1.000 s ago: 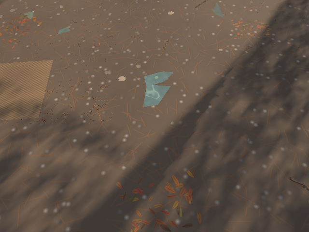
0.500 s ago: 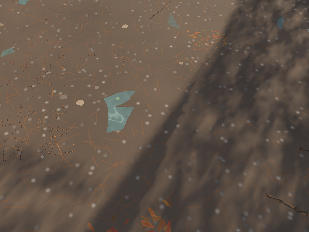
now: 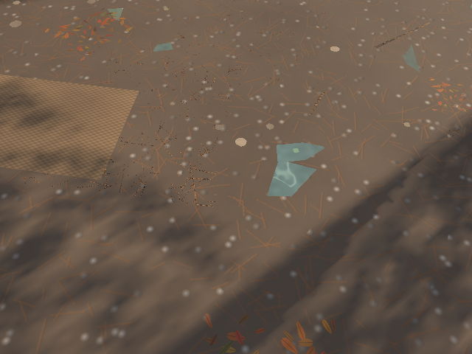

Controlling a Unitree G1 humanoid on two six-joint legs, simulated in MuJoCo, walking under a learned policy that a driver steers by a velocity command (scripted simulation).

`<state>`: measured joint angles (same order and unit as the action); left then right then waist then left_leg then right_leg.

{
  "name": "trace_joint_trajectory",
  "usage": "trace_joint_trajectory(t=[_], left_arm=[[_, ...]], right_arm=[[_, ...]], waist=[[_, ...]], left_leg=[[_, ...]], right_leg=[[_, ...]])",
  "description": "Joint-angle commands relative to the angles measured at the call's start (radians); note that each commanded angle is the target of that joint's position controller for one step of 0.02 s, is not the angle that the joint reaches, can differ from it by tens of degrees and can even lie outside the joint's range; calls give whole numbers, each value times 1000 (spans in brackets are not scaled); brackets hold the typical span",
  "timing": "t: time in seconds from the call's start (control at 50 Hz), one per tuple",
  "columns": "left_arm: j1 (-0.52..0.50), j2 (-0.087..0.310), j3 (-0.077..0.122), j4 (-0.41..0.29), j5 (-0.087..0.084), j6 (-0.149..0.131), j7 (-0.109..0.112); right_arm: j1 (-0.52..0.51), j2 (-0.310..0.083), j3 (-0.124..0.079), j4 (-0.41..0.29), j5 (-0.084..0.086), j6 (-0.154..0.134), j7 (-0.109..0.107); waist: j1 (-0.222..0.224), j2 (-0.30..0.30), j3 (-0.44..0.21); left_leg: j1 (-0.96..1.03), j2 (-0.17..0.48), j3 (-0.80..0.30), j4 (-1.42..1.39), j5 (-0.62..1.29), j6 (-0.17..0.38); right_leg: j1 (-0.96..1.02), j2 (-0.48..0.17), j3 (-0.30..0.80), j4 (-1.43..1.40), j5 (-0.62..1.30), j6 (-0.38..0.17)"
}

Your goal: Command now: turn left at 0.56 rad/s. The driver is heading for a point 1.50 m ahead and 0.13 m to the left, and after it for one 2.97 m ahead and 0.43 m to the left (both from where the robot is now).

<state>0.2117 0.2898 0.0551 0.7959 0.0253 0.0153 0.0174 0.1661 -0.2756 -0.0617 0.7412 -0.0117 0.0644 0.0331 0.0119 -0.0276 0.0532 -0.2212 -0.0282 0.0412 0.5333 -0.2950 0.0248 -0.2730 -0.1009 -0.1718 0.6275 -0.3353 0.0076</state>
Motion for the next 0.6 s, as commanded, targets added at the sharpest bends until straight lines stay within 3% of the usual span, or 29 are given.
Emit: trace_joint_trajectory(t=[0.02,0.04,0.06,0.08,0.12,0.18,0.32,0.36,0.4,0.44,0.48,0.5,0.52,0.54,0.56,0.58,0.6], left_arm=[[-45,50,11,-123,3,17,14],[-70,84,15,-119,3,27,18],[-60,87,19,-103,-12,26,12],[-43,96,22,-86,-18,18,7],[-9,118,30,-71,5,16,-3],[-9,97,25,-79,-2,22,-10],[-71,91,15,-116,-7,25,1],[-72,90,10,-118,-2,17,-5],[-90,87,5,-126,1,9,-12],[-62,75,-1,-121,-4,-7,-12],[51,45,-9,-80,-2,-32,1],[112,91,-4,-66,11,-48,14],[172,207,18,-63,16,-54,17],[178,246,39,-25,21,-50,8],[133,186,26,-29,6,-55,0],[84,138,15,-35,-5,-61,-6],[64,118,10,-37,-9,-68,-9]], right_arm=[[169,-323,-79,-39,-4,-35,-14],[200,-274,-73,-28,6,-34,-16],[130,-212,-54,-34,9,-31,-23],[50,-176,-42,-50,5,-24,-30],[18,-155,-34,-65,12,-24,-37],[64,-177,-42,-57,14,-30,-33],[112,-199,-50,-56,-4,-25,-36],[125,-190,-47,-52,-10,-25,-32],[120,-180,-42,-49,-21,-24,-26],[107,-178,-39,-43,-24,-27,-22],[76,-147,-28,-40,-11,-35,-31],[75,-84,-8,-50,-6,-49,-35],[65,-31,8,-77,6,-64,-34],[19,-132,-16,-85,-23,-71,-40],[32,-146,-22,-68,-25,-78,-32],[67,-139,-20,-40,-23,-83,-18],[88,-137,-21,-21,-26,-85,-6]], waist=[[-77,317,-88],[-91,181,-85],[-50,141,-35],[-14,129,-12],[-3,154,-59],[-13,118,-93],[-48,145,-74],[-59,149,-96],[-66,170,-59],[-40,160,-26],[42,90,-9],[62,-32,-23],[78,-194,-63],[64,-104,50],[24,-54,99],[-6,-57,103],[-17,-87,77]], left_leg=[[180,437,-559,-213,690,248],[180,406,-504,-205,692,295],[143,332,-414,-207,613,270],[116,255,-349,-215,541,218],[144,196,-310,-204,607,191],[168,189,-328,-198,580,194],[141,190,-450,-190,398,214],[102,171,-481,-227,108,219],[39,159,-527,-264,-160,220],[-41,151,-554,-265,-240,210],[-198,89,-517,-192,-292,153],[-312,18,-424,-32,-327,97],[-430,-139,-224,238,-292,50],[-501,-99,-223,357,-232,48],[-507,-60,-244,407,-153,46],[-489,-38,-227,416,-89,33],[-465,-26,-193,427,-39,20]], right_leg=[[-330,107,95,380,-331,22],[-338,71,181,484,-303,23],[-341,57,204,500,-212,20],[-331,47,214,460,-127,20],[-301,66,202,466,-49,29],[-297,82,204,433,-24,41],[-271,106,223,244,-45,37],[-204,113,208,189,-59,25],[-150,125,194,117,-83,9],[-36,140,182,1,-95,-19],[221,137,179,-250,36,-57],[345,-2,349,-353,-98,-82],[395,-238,737,-504,-408,-164],[258,-286,846,-526,-475,-233],[226,-244,780,-519,-452,-234],[221,-182,677,-519,-365,-203],[230,-134,589,-522,-263,-179]])
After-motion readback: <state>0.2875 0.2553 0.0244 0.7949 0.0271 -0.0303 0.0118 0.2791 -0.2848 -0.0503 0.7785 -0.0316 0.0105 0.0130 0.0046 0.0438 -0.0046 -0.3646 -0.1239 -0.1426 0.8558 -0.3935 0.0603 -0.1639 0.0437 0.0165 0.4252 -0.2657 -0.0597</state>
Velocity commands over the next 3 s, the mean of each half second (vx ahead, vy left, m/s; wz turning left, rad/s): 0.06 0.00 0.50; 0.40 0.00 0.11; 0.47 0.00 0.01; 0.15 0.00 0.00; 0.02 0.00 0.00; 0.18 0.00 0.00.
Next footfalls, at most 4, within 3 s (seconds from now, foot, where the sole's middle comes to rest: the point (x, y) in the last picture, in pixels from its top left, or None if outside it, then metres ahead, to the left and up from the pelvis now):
0.50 right None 0.08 -0.09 -0.76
0.96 left None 0.29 0.20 -0.76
1.50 right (193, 290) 0.65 0.14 -0.76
1.92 left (126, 304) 0.60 0.33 -0.76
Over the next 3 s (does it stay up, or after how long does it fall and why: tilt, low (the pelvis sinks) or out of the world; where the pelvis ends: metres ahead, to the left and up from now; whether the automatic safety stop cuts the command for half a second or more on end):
stays up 0.66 0.22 0.01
